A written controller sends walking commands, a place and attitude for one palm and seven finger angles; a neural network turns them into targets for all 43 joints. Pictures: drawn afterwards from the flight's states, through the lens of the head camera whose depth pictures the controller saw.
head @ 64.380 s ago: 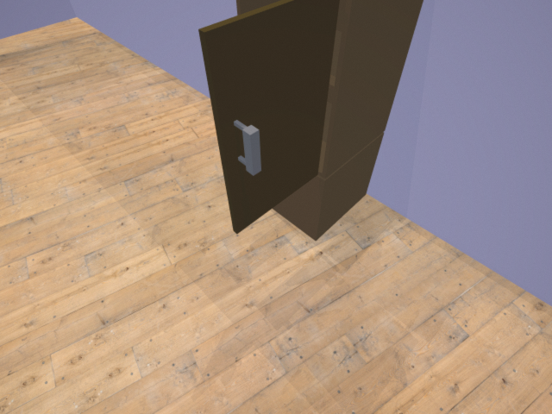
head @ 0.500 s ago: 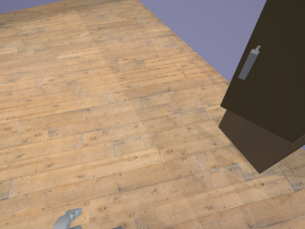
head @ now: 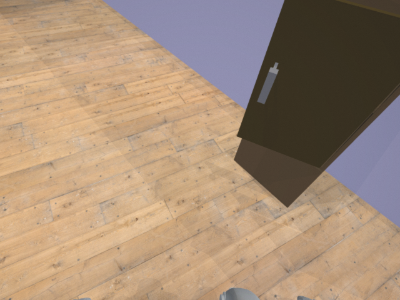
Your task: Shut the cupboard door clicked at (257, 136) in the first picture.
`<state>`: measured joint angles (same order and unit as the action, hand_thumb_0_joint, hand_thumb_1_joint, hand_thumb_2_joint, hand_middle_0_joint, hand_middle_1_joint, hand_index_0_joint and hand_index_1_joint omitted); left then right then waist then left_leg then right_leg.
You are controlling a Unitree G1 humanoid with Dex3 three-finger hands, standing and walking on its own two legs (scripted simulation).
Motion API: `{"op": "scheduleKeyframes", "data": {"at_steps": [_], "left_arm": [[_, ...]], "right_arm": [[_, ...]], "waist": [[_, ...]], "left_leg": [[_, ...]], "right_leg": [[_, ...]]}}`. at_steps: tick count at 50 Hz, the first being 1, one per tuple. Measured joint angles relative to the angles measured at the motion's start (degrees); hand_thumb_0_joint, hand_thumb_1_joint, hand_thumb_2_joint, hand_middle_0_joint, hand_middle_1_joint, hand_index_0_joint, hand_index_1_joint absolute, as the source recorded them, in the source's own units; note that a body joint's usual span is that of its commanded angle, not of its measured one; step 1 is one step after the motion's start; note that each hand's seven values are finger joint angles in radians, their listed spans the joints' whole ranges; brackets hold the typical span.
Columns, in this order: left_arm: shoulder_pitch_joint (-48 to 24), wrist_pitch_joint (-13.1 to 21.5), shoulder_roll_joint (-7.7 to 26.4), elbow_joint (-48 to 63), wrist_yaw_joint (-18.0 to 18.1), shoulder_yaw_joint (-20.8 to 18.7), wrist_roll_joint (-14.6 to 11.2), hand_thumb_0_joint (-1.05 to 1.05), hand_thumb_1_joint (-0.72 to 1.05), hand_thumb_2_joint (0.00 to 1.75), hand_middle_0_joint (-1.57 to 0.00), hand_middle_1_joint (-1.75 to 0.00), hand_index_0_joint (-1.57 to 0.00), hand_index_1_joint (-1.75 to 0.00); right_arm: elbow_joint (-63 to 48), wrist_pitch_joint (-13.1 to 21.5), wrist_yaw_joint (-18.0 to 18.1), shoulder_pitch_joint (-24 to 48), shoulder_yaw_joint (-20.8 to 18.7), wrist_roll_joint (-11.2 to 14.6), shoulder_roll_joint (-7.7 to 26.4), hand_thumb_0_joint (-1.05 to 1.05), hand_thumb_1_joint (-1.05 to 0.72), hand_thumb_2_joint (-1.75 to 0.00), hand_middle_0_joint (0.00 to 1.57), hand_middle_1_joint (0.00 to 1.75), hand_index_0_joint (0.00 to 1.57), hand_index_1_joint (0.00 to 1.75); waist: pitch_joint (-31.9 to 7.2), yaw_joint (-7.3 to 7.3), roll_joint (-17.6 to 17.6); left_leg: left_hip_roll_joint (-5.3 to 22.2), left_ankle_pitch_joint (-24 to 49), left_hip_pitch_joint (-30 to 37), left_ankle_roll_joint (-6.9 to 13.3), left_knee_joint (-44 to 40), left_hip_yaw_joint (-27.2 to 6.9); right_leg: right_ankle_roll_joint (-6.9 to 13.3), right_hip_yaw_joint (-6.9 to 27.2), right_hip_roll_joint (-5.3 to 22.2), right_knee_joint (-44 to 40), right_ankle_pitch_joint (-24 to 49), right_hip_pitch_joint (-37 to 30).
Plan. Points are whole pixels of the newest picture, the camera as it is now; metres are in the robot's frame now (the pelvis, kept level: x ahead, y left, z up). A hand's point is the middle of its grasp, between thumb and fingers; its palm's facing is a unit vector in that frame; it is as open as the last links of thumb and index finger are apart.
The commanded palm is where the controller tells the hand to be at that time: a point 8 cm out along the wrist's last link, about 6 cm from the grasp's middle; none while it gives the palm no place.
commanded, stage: turn to face it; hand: left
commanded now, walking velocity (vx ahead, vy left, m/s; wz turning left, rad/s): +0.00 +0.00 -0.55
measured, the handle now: (268, 82) +0.76 -0.17 -0.02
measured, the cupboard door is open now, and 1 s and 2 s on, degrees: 24 24 24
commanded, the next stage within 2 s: take the last steps up to it in 0.50 s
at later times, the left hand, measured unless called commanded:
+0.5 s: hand (136, 294) +0.15 +0.14 -0.17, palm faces -0.25 -0.95 -0.21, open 7.4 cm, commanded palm none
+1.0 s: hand (167, 268) +0.20 +0.08 -0.17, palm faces -0.40 -0.90 -0.19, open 7.4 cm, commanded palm none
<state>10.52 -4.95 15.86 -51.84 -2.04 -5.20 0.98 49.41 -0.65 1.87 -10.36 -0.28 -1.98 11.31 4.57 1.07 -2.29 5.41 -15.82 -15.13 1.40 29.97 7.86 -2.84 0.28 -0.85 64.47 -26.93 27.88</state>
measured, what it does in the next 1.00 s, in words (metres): steps on the spot, turning right: right foot, then left foot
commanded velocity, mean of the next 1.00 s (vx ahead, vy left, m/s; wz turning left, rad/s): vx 0.13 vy -0.04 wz -0.24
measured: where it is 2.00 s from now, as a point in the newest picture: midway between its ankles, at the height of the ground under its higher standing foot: (232, 285)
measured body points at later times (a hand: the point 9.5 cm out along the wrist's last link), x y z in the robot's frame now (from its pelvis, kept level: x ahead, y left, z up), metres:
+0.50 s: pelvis +0.01 -0.02 -0.01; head +0.04 -0.03 +0.44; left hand +0.16 +0.19 -0.15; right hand -0.01 -0.29 -0.15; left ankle +0.04 +0.09 -0.71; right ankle -0.03 -0.15 -0.74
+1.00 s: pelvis +0.04 -0.07 -0.01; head +0.06 -0.07 +0.44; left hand +0.22 +0.13 -0.15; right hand -0.10 -0.27 -0.16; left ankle +0.06 +0.09 -0.74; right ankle +0.00 -0.18 -0.74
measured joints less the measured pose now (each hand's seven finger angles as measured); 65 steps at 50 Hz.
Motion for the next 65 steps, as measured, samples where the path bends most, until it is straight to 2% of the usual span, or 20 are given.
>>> {"op": "scheduleKeyframes", "data": {"at_steps": [4,9,12,13,16,19,23,27,28,31,34,37,42,48,50,53,55,57,61,65], "left_arm": [[-0.87,-0.24,-0.09,0.38,-0.28,-0.08,0.02,0.0,0.91,0.9,-0.2,-0.3,-0.19,-0.3],[-2.62,0.02,-0.84,0.68,-0.29,0.48,0.08,0.0,0.91,0.9,-0.2,-0.3,-0.19,-0.3],[-2.99,1.11,-1.18,1.45,-0.23,1.16,0.12,0.0,0.91,0.9,-0.2,-0.3,-0.19,-0.3],[-2.74,1.93,-0.87,1.85,-0.07,1.39,0.27,0.0,0.91,0.9,-0.2,-0.3,-0.19,-0.3],[-3.15,3.23,-2.92,1.12,1.04,2.31,0.15,0.0,0.91,0.9,-0.2,-0.3,-0.19,-0.3],[-2.3,3.1,-3.77,0.56,1.81,2.79,0.1,0.0,0.91,0.9,-0.2,-0.3,-0.2,-0.3],[-1.26,2.54,-3.99,-0.54,1.77,3.08,0.37,0.0,0.91,0.9,-0.2,-0.3,-0.2,-0.3],[-0.47,2.22,-3.81,-1.46,1.63,2.79,0.26,0.0,0.91,0.9,-0.21,-0.3,-0.2,-0.3],[-0.04,2.03,-3.86,-1.57,1.63,2.7,0.05,0.0,0.91,0.9,-0.21,-0.3,-0.2,-0.3],[0.14,1.0,-2.92,-2.37,1.66,1.99,-0.26,0.0,0.91,0.9,-0.21,-0.3,-0.2,-0.3],[0.21,0.54,-2.63,-3.29,1.26,1.46,0.01,0.0,0.91,0.9,-0.2,-0.3,-0.2,-0.3],[0.7,0.74,-2.61,-3.83,0.48,1.2,0.28,0.0,0.91,0.9,-0.2,-0.3,-0.2,-0.3],[0.96,0.93,-2.87,-4.62,-0.61,1.26,0.55,0.0,0.91,0.9,-0.2,-0.3,-0.19,-0.3],[-0.56,2.06,-3.58,-4.84,-1.3,1.49,0.64,0.01,0.91,0.9,-0.2,-0.3,-0.19,-0.3],[-0.59,3.46,-3.37,-4.49,-1.21,1.53,0.61,0.0,0.91,0.9,-0.2,-0.3,-0.19,-0.3],[-0.55,5.38,-5.08,-5.3,0.14,1.84,0.28,0.0,0.91,0.9,-0.2,-0.3,-0.19,-0.3],[0.98,6.08,-5.91,-5.89,0.89,2.18,0.09,0.0,0.91,0.9,-0.2,-0.3,-0.2,-0.3],[2.77,6.52,-6.34,-7.0,1.64,2.25,0.03,0.0,0.92,0.9,-0.2,-0.3,-0.2,-0.3],[5.93,7.02,-6.32,-9.99,1.84,2.74,0.05,0.0,0.93,0.9,-0.2,-0.3,-0.2,-0.3],[8.53,7.13,-6.57,-12.57,1.72,3.03,0.15,0.0,0.92,0.9,-0.2,-0.3,-0.2,-0.3]], "right_arm": [[1.25,-0.03,-0.16,-1.43,-0.47,0.05,0.09,0.0,-0.9,-0.9,0.2,0.3,0.2,0.3],[3.23,-0.53,-0.68,-3.25,-1.47,-0.04,1.17,0.0,-0.9,-0.9,0.2,0.3,0.2,0.3],[4.36,-1.06,-0.97,-4.82,-2.14,0.29,2.22,0.0,-0.9,-0.9,0.2,0.3,0.2,0.3],[4.53,-1.38,-1.08,-5.5,-2.31,0.52,2.39,0.0,-0.9,-0.9,0.2,0.3,0.2,0.3],[5.81,-3.23,-0.45,-4.26,-2.85,0.89,4.35,0.0,-0.91,-0.9,0.2,0.3,0.2,0.3],[6.03,-3.34,-0.31,-3.36,-2.68,0.96,4.24,0.0,-0.91,-0.9,0.2,0.3,0.2,0.3],[5.15,-2.74,-0.77,-3.17,-2.19,0.94,2.84,0.0,-0.91,-0.9,0.2,0.3,0.19,0.3],[4.66,-1.7,-0.71,-3.08,-1.52,1.02,1.33,0.0,-0.91,-0.9,0.2,0.3,0.19,0.3],[4.39,-1.18,-0.67,-3.4,-1.3,0.98,1.28,0.0,-0.91,-0.9,0.2,0.3,0.19,0.3],[4.66,-0.23,-0.21,-3.37,-0.5,0.26,-0.49,0.0,-0.91,-0.9,0.2,0.3,0.2,0.3],[4.82,0.26,0.19,-4.2,0.15,-0.3,-1.58,0.0,-0.91,-0.9,0.2,0.3,0.2,0.3],[5.61,0.71,0.14,-5.46,0.32,-0.49,-2.14,0.0,-0.91,-0.9,0.2,0.3,0.2,0.3],[7.52,1.53,-0.16,-7.96,-0.45,-0.59,-2.03,0.0,-0.9,-0.9,0.2,0.3,0.2,0.3],[10.7,1.02,-0.67,-11.06,-1.85,-0.62,-0.22,0.0,-0.9,-0.9,0.2,0.3,0.2,0.3],[11.76,0.65,-0.88,-12.62,-2.19,-0.27,0.2,0.0,-0.9,-0.9,0.2,0.3,0.2,0.3],[13.83,-1.15,-1.11,-12.15,-2.51,0.14,1.48,0.0,-0.91,-0.9,0.2,0.3,0.2,0.3],[14.12,-1.48,-1.35,-10.94,-2.71,0.06,1.68,0.0,-0.91,-0.9,0.2,0.3,0.2,0.3],[13.29,-1.04,-1.63,-9.46,-2.86,-0.07,1.53,0.01,-0.91,-0.9,0.2,0.3,0.19,0.3],[10.71,0.03,-2.11,-6.15,-2.73,-0.08,0.57,0.0,-0.91,-0.9,0.2,0.3,0.19,0.3],[8.95,1.1,-2.41,-2.67,-2.13,0.1,-0.71,0.0,-0.91,-0.9,0.19,0.3,0.19,0.3]], "waist": [[0.19,-0.5,1.34],[0.22,-2.01,3.13],[-0.42,-2.6,3.81],[-1.18,-2.51,2.96],[-0.42,-2.81,5.84],[-0.55,-2.9,5.14],[-1.55,-2.88,3.22],[-2.16,-2.09,1.45],[-2.6,-1.97,1.65],[-2.6,-1.92,-0.52],[-2.49,-2.06,-0.36],[-2.87,-2.01,0.35],[-3.52,-2.85,1.69],[-3.42,-4.58,3.25],[-3.87,-4.38,2.62],[-3.41,-3.67,4.46],[-3.59,-3.19,4.24],[-3.74,-3.07,3.72],[-3.72,-2.98,3.05],[-2.91,-1.87,2.24]], "left_leg": [[1.83,0.32,1.86,-0.35,-1.7,2.7],[3.9,-1.43,2.02,-1.43,0.62,5.69],[5.01,-3.94,0.79,-2.69,5.02,7.13],[4.43,-6.51,-0.69,-3.34,8.29,7.09],[2.37,-14.79,-7.16,-4.42,23.35,-1.43],[0.13,-12.45,-11.3,-5.24,31.12,-4.04],[-1.04,-9.03,-11.13,-5.53,25.34,-4.31],[-2.32,-3.62,-5.67,-5.05,10.29,-4.13],[-2.2,-1.37,-3.58,-4.21,5.21,-4.35],[-2.67,-2.37,-3.37,-0.38,5.38,-2.85],[-1.96,-1.15,-1.57,0.09,2.57,-2.14],[-1.21,0.64,0.84,-0.18,-1.65,-1.36],[0.06,2.02,3.96,-1.08,-6.22,0.24],[1.86,-0.34,5.63,-3.31,-4.8,1.33],[2.05,-3.69,4.66,-3.83,-0.29,1.45],[1.79,-12.59,-1.42,-2.53,15.82,-2.79],[0.69,-10.93,-6.11,-2.21,24.18,-3.64],[0.32,-7.66,-9.81,-2.43,26.92,-3.32],[0.46,-2.29,-13.54,-2.89,21.56,-2.41],[-0.12,0.27,-12.0,-2.12,10.96,-1.96]], "right_leg": [[-0.32,-1.96,1.99,-5.15,1.28,-1.21],[0.84,-3.72,2.56,-17.15,2.11,-5.93],[2.38,-4.69,2.32,-29.51,10.09,-11.58],[2.42,-3.71,3.01,-32.61,10.82,-12.86],[2.68,-3.04,1.34,-30.02,7.81,-11.44],[2.81,-1.52,1.18,-32.47,9.7,-12.32],[2.71,-0.05,1.21,-35.18,11.17,-13.28],[1.81,1.62,0.83,-33.98,10.56,-12.66],[1.42,1.87,0.27,-32.68,9.87,-11.94],[2.2,2.85,0.08,-22.89,1.67,-8.21],[2.16,1.58,-0.48,-10.1,-0.72,-4.42],[2.02,-0.24,0.18,-6.42,1.5,-3.27],[2.18,-2.15,1.88,-12.61,4.02,-4.28],[2.99,-4.04,2.44,-28.81,7.06,-9.66],[4.15,-3.9,2.51,-36.1,9.37,-13.24],[4.63,-5.14,1.12,-34.73,10.4,-14.45],[4.99,-5.3,0.78,-37.31,10.23,-16.82],[5.05,-5.45,0.46,-40.64,10.99,-19.3],[5.13,-6.16,-0.55,-44.96,10.97,-23.22],[4.75,-6.29,-1.25,-44.89,8.11,-26.22]]}}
